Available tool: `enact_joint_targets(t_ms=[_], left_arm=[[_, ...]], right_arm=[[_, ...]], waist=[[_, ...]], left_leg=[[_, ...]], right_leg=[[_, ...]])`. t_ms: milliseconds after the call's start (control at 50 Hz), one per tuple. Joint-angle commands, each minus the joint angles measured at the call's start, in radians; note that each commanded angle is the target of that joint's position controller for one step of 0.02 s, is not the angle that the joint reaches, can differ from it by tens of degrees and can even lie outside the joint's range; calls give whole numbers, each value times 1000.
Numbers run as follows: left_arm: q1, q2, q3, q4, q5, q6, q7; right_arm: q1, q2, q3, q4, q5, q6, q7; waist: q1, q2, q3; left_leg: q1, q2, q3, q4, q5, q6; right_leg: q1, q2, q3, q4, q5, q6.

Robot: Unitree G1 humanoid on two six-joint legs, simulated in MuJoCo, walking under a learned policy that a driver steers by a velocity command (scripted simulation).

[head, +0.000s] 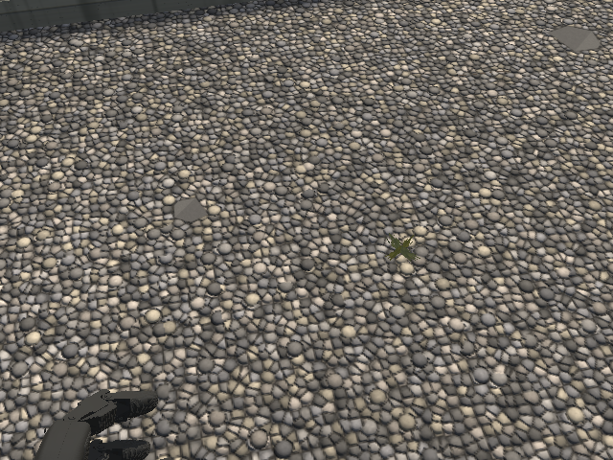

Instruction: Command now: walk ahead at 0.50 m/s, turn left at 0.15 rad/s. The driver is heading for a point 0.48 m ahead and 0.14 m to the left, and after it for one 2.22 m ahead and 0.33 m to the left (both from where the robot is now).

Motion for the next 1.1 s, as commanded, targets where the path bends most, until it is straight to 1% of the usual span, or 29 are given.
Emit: enact_joint_targets(t_ms=[20, 40, 60, 80, 120, 180, 260, 340, 400, 440, 480, 500, 520, 540, 560, 580, 600, 620, 640, 720, 820, 900, 980, 1000, 1020, 1040, 1060, 1080, 1100], left_arm=[[412, 213, 78, 32, 9, 2, 19], [356, 183, 66, 43, -2, -2, 17], [289, 150, 57, 47, -3, -8, 14], [239, 120, 50, 49, 1, -16, 10], [191, 92, 50, 62, 9, -38, 8], [180, 103, 60, 97, 15, -58, 16], [202, 130, 70, 133, 14, -53, 34], [257, 169, 85, 169, -1, -36, 44], [284, 190, 95, 194, -18, -15, 45], [272, 216, 102, 196, -25, 0, 48], [246, 237, 106, 190, -35, 16, 53], [244, 219, 97, 185, -35, 18, 55], [277, 133, 70, 148, 1, 8, 57], [315, 65, 39, 107, 9, -24, 48], [210, 162, 59, 99, -25, -48, 37], [167, 162, 57, 80, -40, -59, 37], [190, 152, 57, 109, -24, -57, 46], [204, 165, 65, 128, -8, -45, 51], [227, 163, 66, 142, -8, -28, 49], [270, 97, 50, 176, -6, 13, 54], [162, 92, 39, 159, -16, 15, 41], [117, 125, 53, 119, -14, 24, 25], [137, 111, 58, 94, -15, 32, 0], [174, 111, 61, 99, -17, 29, -4], [231, 145, 75, 107, -12, 24, 0], [294, 253, 105, 104, -1, 22, 15], [332, 300, 113, 104, 16, 26, 24], [323, 219, 89, 90, 14, 24, 26], [249, 200, 87, 71, 3, 23, 30]], right_arm=[[-17, -130, -12, -94, 18, -38, 3], [-81, -144, -20, -120, 29, -39, 3], [-111, -127, -19, -121, 16, -35, -4], [-108, -118, -23, -118, 5, -24, -7], [-58, -75, -20, -97, 9, 5, -8], [-100, -48, -20, -114, 5, 29, -13], [-195, -29, -12, -146, -2, 23, 5], [-332, -16, 1, -201, -5, 22, 31], [-388, -28, -1, -243, -4, 24, 47], [-373, -50, -12, -260, -4, 28, 53], [-214, -105, -46, -234, 0, 35, 49], [-46, -167, -82, -189, 2, 39, 35], [34, -280, -113, -174, 2, 48, 11], [-38, -324, -106, -227, -14, 32, 16], [-56, -231, -78, -243, -18, 16, 28], [-92, -192, -67, -242, -19, 5, 29], [-153, -148, -56, -239, -11, 2, 26], [-202, -98, -41, -246, -11, 3, 19], [-225, -82, -31, -253, -25, 3, 15], [-242, -85, -22, -205, -44, -15, 2], [-252, -98, -17, -153, -56, 1, -20], [-251, -122, -27, -123, -42, 37, -32], [-271, -125, -35, -126, -16, 75, -52], [-284, -125, -36, -130, -7, 81, -59], [-263, -121, -37, -127, -7, 81, -63], [-266, -104, -32, -160, -37, 70, -63], [-286, -50, -14, -193, -65, 60, -51], [-287, -72, -17, -172, -51, 55, -35], [-308, -85, -22, -173, -21, 56, -29]], waist=[[233, -141, -381], [207, -131, -230], [171, -86, -164], [136, -101, -114], [90, -109, -91], [74, -65, -33], [96, -42, 4], [148, -13, 53], [158, -18, 66], [129, -42, 29], [29, -59, -81], [-55, -29, -169], [-42, 173, -236], [45, 288, -381], [-18, 127, -372], [6, 99, -254], [55, 9, -183], [81, 20, -154], [103, 48, -149], [133, 69, -152], [77, 89, -129], [60, 88, -82], [77, 94, -68], [103, 86, -85], [130, 44, -125], [131, -134, -198], [128, -302, -270], [149, -161, -351], [130, -103, -269]], left_leg=[[-647, -38, -187, 641, -100, 33], [-699, 3, -158, 634, -17, 41], [-674, 40, -141, 590, 69, 38], [-630, 65, -141, 552, 132, 33], [-537, 83, -145, 538, 208, 23], [-586, 85, -168, 474, 297, 8], [-612, 73, -148, 250, 486, 9], [-621, 63, -79, 85, 524, 34], [-641, 48, -41, 21, 441, 70], [-564, -1, 14, 5, 348, 104], [-331, -90, 75, -15, 286, 154], [-68, -129, 56, -72, 336, 193], [222, 73, -294, -113, 406, 286], [404, 289, -852, -276, 404, 477], [384, 281, -772, -315, 516, 428], [266, 245, -599, -291, 661, 390], [133, 202, -452, -273, 775, 338], [29, 175, -363, -285, 842, 309], [-54, 159, -319, -307, 905, 296], [-143, 121, -147, -356, 1077, 279], [-88, 107, -41, -383, 953, 227], [12, 174, -66, -338, 874, 244], [65, 214, -86, -207, 921, 225], [56, 192, -61, -135, 963, 195], [13, 132, -15, -11, 958, 137], [-166, 15, 51, 236, 682, 55], [-483, -187, 10, 506, -142, -13], [-503, -132, -162, 610, -207, -4], [-554, -103, -161, 635, -142, -4]], right_leg=[[821, -377, 619, -224, -162, -222], [694, -343, 463, -250, -135, -188], [576, -299, 371, -283, -96, -168], [478, -267, 293, -323, -45, -158], [369, -243, 195, -398, 8, -158], [338, -244, 80, -452, 105, -161], [380, -223, -53, -469, 150, -139], [457, -254, -123, -471, 157, -129], [563, -279, -154, -416, 230, -110], [602, -279, -184, -314, 499, -88], [582, -251, -220, -53, 781, -56], [459, -206, -240, 181, 707, -17], [126, -108, -240, 540, 152, 52], [-160, 97, -26, 824, -528, 100], [-234, 36, 115, 856, -494, 82], [-250, 1, 101, 805, -422, 63], [-214, -57, 86, 719, -349, 62], [-151, -90, 78, 647, -308, 64], [-73, -101, 77, 628, -278, 68], [10, -89, 55, 449, -135, 99], [45, -73, 50, 164, 93, 97], [-42, -59, 43, 124, -38, 78], [-44, -29, -5, 58, -161, 37], [26, -6, -24, -28, -96, 15], [160, 5, 5, -133, 112, -23], [361, -143, 245, -133, 575, -111], [572, -346, 571, -165, 846, -329], [590, -337, 549, -171, 716, -330], [532, -291, 452, -172, 617, -288]])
